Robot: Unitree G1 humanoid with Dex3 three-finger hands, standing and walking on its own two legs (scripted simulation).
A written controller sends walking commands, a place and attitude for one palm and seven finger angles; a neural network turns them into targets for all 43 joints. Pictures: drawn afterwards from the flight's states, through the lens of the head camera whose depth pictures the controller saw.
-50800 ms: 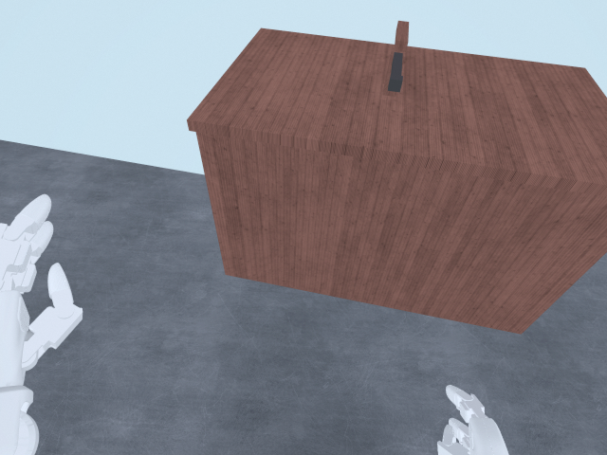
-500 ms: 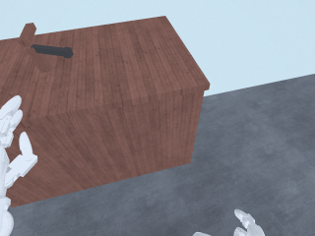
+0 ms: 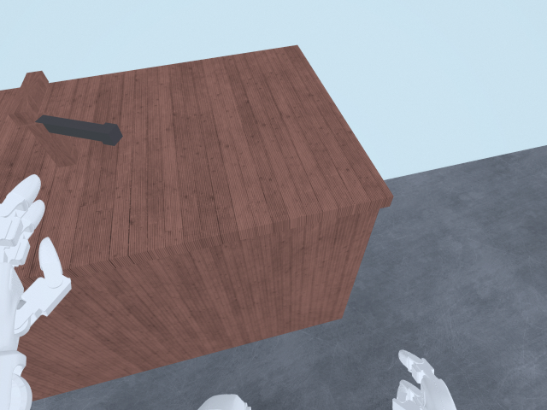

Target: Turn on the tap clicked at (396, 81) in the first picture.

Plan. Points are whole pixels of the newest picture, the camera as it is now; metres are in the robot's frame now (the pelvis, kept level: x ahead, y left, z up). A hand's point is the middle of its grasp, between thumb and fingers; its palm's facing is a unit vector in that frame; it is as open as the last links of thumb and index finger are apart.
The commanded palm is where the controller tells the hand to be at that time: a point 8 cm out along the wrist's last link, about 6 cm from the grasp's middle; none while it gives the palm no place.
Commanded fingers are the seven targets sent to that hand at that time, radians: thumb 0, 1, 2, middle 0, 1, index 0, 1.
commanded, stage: come to a stop and stand still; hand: left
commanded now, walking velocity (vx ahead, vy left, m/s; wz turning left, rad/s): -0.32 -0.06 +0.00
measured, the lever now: (110, 134) +0.54 +0.34 +0.10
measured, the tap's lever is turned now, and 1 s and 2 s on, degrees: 61 61 61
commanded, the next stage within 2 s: none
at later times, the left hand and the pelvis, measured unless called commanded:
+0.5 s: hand (85, 240) +0.26 +0.23 +0.17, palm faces +0.31 -0.81 -0.50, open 7.4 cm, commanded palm +0.22 +0.27 +0.18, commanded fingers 0.00 0.90 0.90 -0.20 -0.30 -0.20 -0.30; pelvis +0.05 +0.00 +0.01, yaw -3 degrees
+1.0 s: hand (39, 261) +0.24 +0.28 +0.16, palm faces +0.27 -0.90 -0.33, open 7.4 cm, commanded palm +0.19 +0.33 +0.18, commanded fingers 0.00 0.90 0.90 -0.20 -0.30 -0.20 -0.30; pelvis +0.01 +0.06 +0.01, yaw -5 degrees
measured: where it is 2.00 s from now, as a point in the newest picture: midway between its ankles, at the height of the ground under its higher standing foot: outside the picture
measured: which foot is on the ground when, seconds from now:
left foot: up 0.00-0.06, down 0.08-1.00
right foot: down 0.00-0.10, up 0.12-0.24, down 0.26-1.00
